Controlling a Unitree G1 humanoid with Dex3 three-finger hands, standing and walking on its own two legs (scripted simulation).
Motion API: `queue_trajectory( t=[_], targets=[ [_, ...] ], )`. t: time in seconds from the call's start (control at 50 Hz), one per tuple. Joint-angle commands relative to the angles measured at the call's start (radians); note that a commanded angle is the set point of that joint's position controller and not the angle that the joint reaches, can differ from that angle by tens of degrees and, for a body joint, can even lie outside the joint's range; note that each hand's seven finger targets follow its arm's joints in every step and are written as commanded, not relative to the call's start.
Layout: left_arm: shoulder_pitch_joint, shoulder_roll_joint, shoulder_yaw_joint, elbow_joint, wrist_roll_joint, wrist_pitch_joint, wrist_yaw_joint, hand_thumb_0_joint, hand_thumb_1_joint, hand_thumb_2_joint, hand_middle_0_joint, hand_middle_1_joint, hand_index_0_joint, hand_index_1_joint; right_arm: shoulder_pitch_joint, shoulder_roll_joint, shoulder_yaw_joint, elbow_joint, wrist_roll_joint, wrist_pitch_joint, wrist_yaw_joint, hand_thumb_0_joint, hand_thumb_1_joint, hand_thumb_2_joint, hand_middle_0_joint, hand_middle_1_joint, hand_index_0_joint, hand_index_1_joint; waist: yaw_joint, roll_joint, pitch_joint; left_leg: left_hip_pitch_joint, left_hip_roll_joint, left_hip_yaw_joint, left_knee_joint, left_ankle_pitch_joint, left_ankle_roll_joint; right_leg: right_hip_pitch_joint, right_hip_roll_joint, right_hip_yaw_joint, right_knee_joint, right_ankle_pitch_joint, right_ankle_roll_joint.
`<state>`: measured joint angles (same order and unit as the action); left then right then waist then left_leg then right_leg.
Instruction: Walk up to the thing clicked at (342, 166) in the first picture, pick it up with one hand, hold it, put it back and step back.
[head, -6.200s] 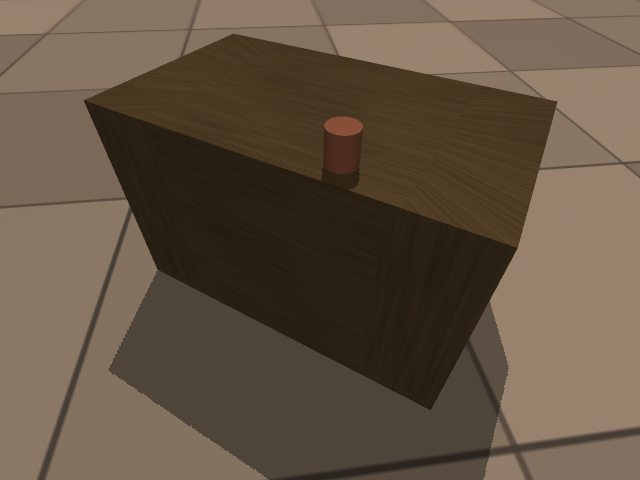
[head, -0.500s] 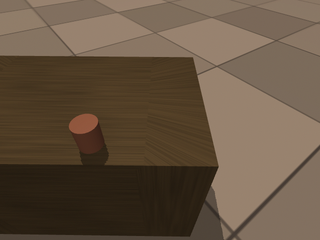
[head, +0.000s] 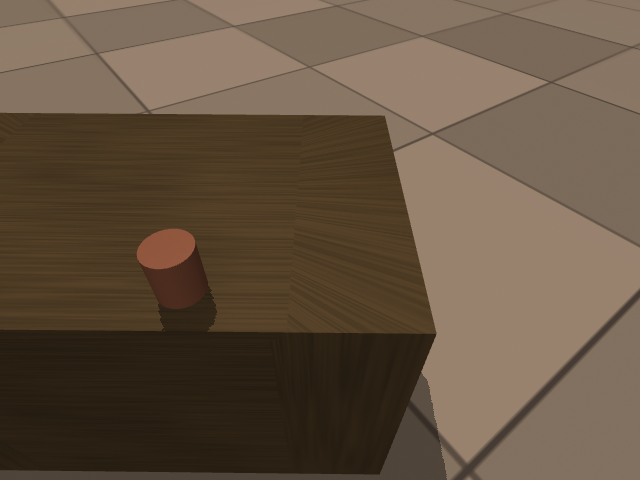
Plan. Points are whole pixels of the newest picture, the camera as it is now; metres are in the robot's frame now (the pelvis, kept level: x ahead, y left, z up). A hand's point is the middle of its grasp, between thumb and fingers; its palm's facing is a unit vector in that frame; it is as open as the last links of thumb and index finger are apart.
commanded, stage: stand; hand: left
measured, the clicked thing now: (174, 269) +0.45 +0.24 +0.02
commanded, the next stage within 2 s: rise first in 0.58 s
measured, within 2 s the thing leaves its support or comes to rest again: neither
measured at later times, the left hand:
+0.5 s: hand out of the picture +0.08 +0.25 -0.15, palm faces -0.02 -0.94 -0.35, open 7.4 cm
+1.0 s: hand (143, 473) +0.20 +0.24 -0.10, palm faces +0.15 -0.94 -0.32, open 12.8 cm
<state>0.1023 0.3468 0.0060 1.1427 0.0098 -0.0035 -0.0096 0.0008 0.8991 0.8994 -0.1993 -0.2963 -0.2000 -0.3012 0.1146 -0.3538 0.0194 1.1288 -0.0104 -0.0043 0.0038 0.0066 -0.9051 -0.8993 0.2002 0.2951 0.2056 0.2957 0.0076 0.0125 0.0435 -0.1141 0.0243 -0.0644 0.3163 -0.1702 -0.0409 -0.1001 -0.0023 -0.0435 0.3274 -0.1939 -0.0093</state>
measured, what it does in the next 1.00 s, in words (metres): stands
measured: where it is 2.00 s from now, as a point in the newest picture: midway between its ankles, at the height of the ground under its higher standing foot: outside the picture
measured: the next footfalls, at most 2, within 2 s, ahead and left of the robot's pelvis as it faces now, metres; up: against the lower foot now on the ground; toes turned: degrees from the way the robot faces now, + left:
none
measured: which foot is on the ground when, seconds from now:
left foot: down 0.00-1.00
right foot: down 0.00-1.00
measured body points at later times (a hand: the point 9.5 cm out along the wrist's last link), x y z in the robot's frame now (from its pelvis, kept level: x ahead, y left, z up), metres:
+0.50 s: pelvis +0.01 +0.00 +0.00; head +0.02 -0.01 +0.45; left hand +0.08 +0.30 -0.13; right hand +0.08 -0.30 -0.14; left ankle +0.00 +0.15 -0.75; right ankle -0.01 -0.11 -0.75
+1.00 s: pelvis +0.01 +0.01 -0.01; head +0.03 +0.00 +0.44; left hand +0.19 +0.29 -0.08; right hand +0.16 -0.27 -0.11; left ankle +0.00 +0.15 -0.75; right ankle -0.01 -0.11 -0.75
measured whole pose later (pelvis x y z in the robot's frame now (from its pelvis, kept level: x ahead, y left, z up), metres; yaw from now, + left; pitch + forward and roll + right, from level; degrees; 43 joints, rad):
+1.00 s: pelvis +0.01 +0.01 -0.01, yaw -2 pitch +3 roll +0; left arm 0.13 0.28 0.12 0.71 -0.04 -0.07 0.06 0.00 0.26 0.34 -0.09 -0.09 -0.09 -0.10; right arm 0.08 -0.26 -0.10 0.84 0.05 -0.07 -0.06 0.01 -0.28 -0.34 0.07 0.08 0.07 0.08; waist 0.01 0.02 0.00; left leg -0.24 0.02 -0.02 0.42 -0.23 -0.03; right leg -0.24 0.00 0.00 0.44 -0.24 0.00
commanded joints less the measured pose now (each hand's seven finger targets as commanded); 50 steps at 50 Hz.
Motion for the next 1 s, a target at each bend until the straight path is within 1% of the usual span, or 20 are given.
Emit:
queue_trajectory(
  t=[0.0, 0.04, 0.2, 0.34, 0.48, 0.56, 0.64, 0.66, 0.68, 0.7, 0.72, 0.74, 0.76, 0.8, 0.82, 0.86, 0.9, 0.92, 0.96, 0.98],
  targets=[
    [-0.031, 0.218, 0.038, -0.056, -0.002, -0.023, 0.013, 0.000, 0.900, 0.900, -0.200, -0.300, -0.200, -0.301, -0.039, -0.216, -0.038, -0.056, 0.001, -0.023, -0.015, 0.000, -0.900, -0.900, 0.200, 0.300, 0.200, 0.300, -0.002, 0.005, -0.038, -0.027, 0.095, -0.064, -0.041, 0.092, 0.052, -0.001, -0.129, 0.103, -0.069, 0.060, -0.009],
    [-0.028, 0.222, 0.039, -0.055, 0.000, -0.023, 0.014, 0.000, 0.900, 0.900, -0.200, -0.300, -0.200, -0.301, -0.036, -0.209, -0.038, -0.056, 0.001, -0.022, -0.014, 0.000, -0.900, -0.900, 0.200, 0.300, 0.200, 0.300, -0.002, -0.018, -0.033, -0.023, 0.090, -0.065, -0.042, 0.065, 0.050, -0.014, -0.128, 0.104, -0.075, 0.017, -0.008],
    [-0.026, 0.226, 0.038, -0.063, -0.003, -0.029, 0.016, 0.000, 0.900, 0.900, -0.200, -0.300, -0.200, -0.301, -0.029, -0.207, -0.040, -0.056, 0.001, -0.024, -0.015, 0.000, -0.900, -0.900, 0.200, 0.300, 0.200, 0.300, -0.005, -0.019, -0.097, 0.008, 0.099, -0.053, -0.012, 0.198, 0.049, 0.040, -0.137, 0.101, -0.048, 0.195, -0.010],
    [-0.023, 0.219, 0.034, -0.060, -0.004, -0.028, 0.018, 0.000, 0.900, 0.900, -0.200, -0.300, -0.200, -0.301, -0.024, -0.210, -0.039, -0.051, 0.002, -0.021, -0.016, 0.000, -0.900, -0.900, 0.200, 0.300, 0.200, 0.300, -0.005, -0.014, -0.053, -0.016, 0.095, -0.055, -0.031, 0.152, 0.047, 0.018, -0.133, 0.101, -0.061, 0.134, -0.008],
    [-0.017, 0.223, 0.037, -0.063, -0.004, -0.030, 0.020, 0.000, 0.900, 0.900, -0.200, -0.300, -0.200, -0.301, -0.025, -0.209, -0.042, -0.056, 0.004, -0.022, -0.018, 0.000, -0.900, -0.900, 0.200, 0.300, 0.200, 0.300, -0.002, -0.017, -0.090, 0.012, 0.099, -0.050, -0.013, 0.234, 0.048, 0.058, -0.138, 0.097, -0.042, 0.246, -0.009],
    [-0.027, 0.221, 0.038, -0.063, -0.005, -0.028, 0.019, 0.000, 0.900, 0.900, -0.200, -0.300, -0.200, -0.301, -0.026, -0.207, -0.040, -0.057, 0.003, -0.020, -0.017, 0.000, -0.900, -0.900, 0.200, 0.300, 0.200, 0.300, -0.006, -0.015, -0.054, -0.005, 0.094, -0.052, -0.032, 0.163, 0.046, 0.028, -0.132, 0.100, -0.062, 0.162, -0.010],
    [-0.028, 0.220, 0.040, -0.067, -0.002, -0.029, 0.019, 0.000, 0.900, 0.900, -0.200, -0.300, -0.200, -0.301, -0.022, -0.213, -0.042, -0.061, 0.000, -0.021, -0.017, 0.000, -0.900, -0.900, 0.200, 0.300, 0.200, 0.300, -0.005, -0.005, -0.063, -0.010, 0.098, -0.050, -0.031, 0.183, 0.049, 0.042, -0.132, 0.099, -0.056, 0.178, -0.010],
    [-0.028, 0.224, 0.041, -0.066, -0.004, -0.028, 0.019, 0.000, 0.820, 0.820, -0.120, -0.220, -0.120, -0.221, -0.027, -0.210, -0.042, -0.061, 0.000, -0.021, -0.018, 0.000, -0.820, -0.820, 0.120, 0.220, 0.120, 0.220, -0.004, 0.000, -0.054, -0.009, 0.097, -0.052, -0.033, 0.177, 0.047, 0.037, -0.133, 0.100, -0.057, 0.167, -0.011],
    [-0.379, 0.015, 0.001, -0.417, -0.083, -0.108, 0.021, 0.000, 0.740, 0.740, -0.040, -0.140, -0.040, -0.141, -0.378, -0.031, -0.032, -0.412, 0.100, -0.138, -0.033, 0.000, -0.740, -0.740, 0.046, 0.140, 0.049, 0.140, -0.050, 0.066, -0.072, -0.094, -0.042, 0.094, 0.067, 0.072, 0.034, -0.142, -0.023, 0.021, 0.030, 0.110, 0.003],
    [-0.334, 0.094, 0.012, -0.493, -0.114, -0.146, 0.046, 0.000, 0.660, 0.660, -0.076, -0.061, -0.048, -0.091, -0.349, -0.057, -0.022, -0.425, 0.109, -0.157, -0.047, 0.000, -0.660, -0.660, 0.046, 0.060, 0.049, 0.060, -0.006, 0.020, -0.119, -0.043, -0.032, 0.075, 0.035, 0.020, 0.037, -0.070, -0.023, 0.013, 0.023, 0.056, 0.002],
    [-0.222, 0.181, 0.065, -0.368, -0.107, -0.138, 0.064, 0.000, 0.580, 0.580, -0.075, -0.065, -0.048, -0.092, -0.227, -0.135, -0.067, -0.298, 0.099, -0.140, -0.066, 0.000, -0.580, -0.580, 0.045, 0.052, 0.048, 0.052, -0.030, 0.009, -0.059, -0.068, -0.037, 0.087, 0.031, -0.018, 0.043, -0.100, -0.022, 0.014, 0.009, 0.026, 0.002],
    [-0.130, 0.239, 0.131, -0.306, -0.105, -0.123, 0.069, 0.000, 0.500, 0.500, -0.079, -0.065, -0.055, -0.089, -0.192, -0.161, -0.104, -0.250, 0.096, -0.120, -0.070, 0.000, -0.500, -0.500, 0.045, 0.052, 0.049, 0.052, 0.001, -0.012, -0.034, -0.111, -0.032, 0.090, 0.065, -0.008, 0.040, -0.109, -0.013, 0.005, 0.035, 0.022, 0.004],
    [-0.081, 0.251, 0.171, -0.346, -0.104, -0.113, 0.077, 0.000, 0.420, 0.420, -0.095, -0.080, -0.079, -0.096, -0.186, -0.185, -0.148, -0.258, 0.096, -0.118, -0.078, 0.000, -0.420, -0.420, 0.047, 0.052, 0.049, 0.052, 0.014, -0.009, -0.139, -0.088, -0.027, 0.089, 0.083, 0.067, 0.035, -0.070, -0.010, 0.005, 0.059, 0.101, 0.002],
    [-0.121, 0.199, 0.140, -0.478, -0.096, -0.132, 0.089, 0.000, 0.260, 0.278, -0.081, -0.079, -0.075, -0.085, -0.156, -0.168, -0.163, -0.336, 0.085, -0.132, -0.093, 0.000, -0.280, -0.260, 0.046, 0.052, 0.049, 0.051, 0.002, -0.008, -0.287, -0.027, -0.025, 0.087, 0.096, 0.168, 0.039, -0.029, -0.011, 0.014, 0.084, 0.217, 0.010],
    [-0.020, 0.176, 0.147, -0.435, -0.084, -0.125, 0.090, 0.000, 0.203, 0.257, -0.081, -0.078, -0.077, -0.082, -0.073, -0.154, -0.171, -0.312, 0.078, -0.126, -0.095, 0.000, -0.245, -0.231, 0.047, 0.052, 0.049, 0.052, -0.002, -0.007, -0.256, -0.037, -0.027, 0.085, 0.093, 0.177, 0.042, -0.052, -0.006, 0.014, 0.083, 0.230, 0.011],
    [0.022, 0.153, 0.175, -0.385, -0.053, -0.109, 0.079, 0.000, 0.062, 0.189, -0.077, -0.070, -0.079, -0.067, 0.026, -0.109, -0.203, -0.257, 0.058, -0.102, -0.087, 0.000, -0.100, -0.189, 0.048, 0.051, 0.050, 0.051, -0.024, -0.028, -0.218, -0.062, -0.034, 0.090, 0.110, 0.176, 0.052, -0.094, -0.008, 0.019, 0.086, 0.251, 0.013],
    [0.046, 0.168, 0.203, -0.477, -0.047, -0.109, 0.083, 0.000, -0.003, 0.143, -0.070, -0.067, -0.079, -0.056, -0.032, -0.083, -0.183, -0.331, 0.056, -0.098, -0.082, 0.000, 0.006, -0.160, 0.049, 0.051, 0.050, 0.051, 0.012, 0.000, -0.274, -0.024, -0.040, 0.100, 0.098, 0.219, 0.048, -0.029, -0.012, 0.019, 0.080, 0.279, 0.012],
    [0.058, 0.144, 0.191, -0.549, -0.051, -0.108, 0.081, 0.000, -0.062, 0.121, -0.071, -0.066, -0.081, -0.053, -0.009, -0.034, -0.147, -0.402, 0.061, -0.094, -0.078, 0.000, 0.052, -0.147, 0.050, 0.051, 0.051, 0.051, 0.015, -0.013, -0.285, -0.022, -0.042, 0.106, 0.095, 0.228, 0.049, -0.019, -0.014, 0.021, 0.069, 0.289, 0.018],
    [0.131, 0.108, 0.175, -0.605, -0.056, -0.099, 0.082, 0.000, -0.156, 0.090, -0.066, -0.061, -0.075, -0.049, 0.047, -0.025, -0.149, -0.424, 0.063, -0.082, -0.076, 0.000, 0.141, -0.119, 0.050, 0.050, 0.050, 0.050, 0.016, -0.004, -0.233, -0.033, -0.042, 0.111, 0.084, 0.233, 0.046, -0.047, -0.011, 0.014, 0.064, 0.282, 0.013],
    [0.089, 0.110, 0.175, -0.675, -0.059, -0.102, 0.081, 0.000, -0.224, 0.071, -0.064, -0.058, -0.073, -0.048, 0.021, -0.020, -0.137, -0.463, 0.064, -0.082, -0.076, 0.000, 0.197, -0.104, 0.050, 0.050, 0.051, 0.050, 0.017, -0.001, -0.211, -0.032, -0.039, 0.112, 0.078, 0.220, 0.045, -0.055, -0.009, 0.012, 0.057, 0.259, 0.012]
  ],
)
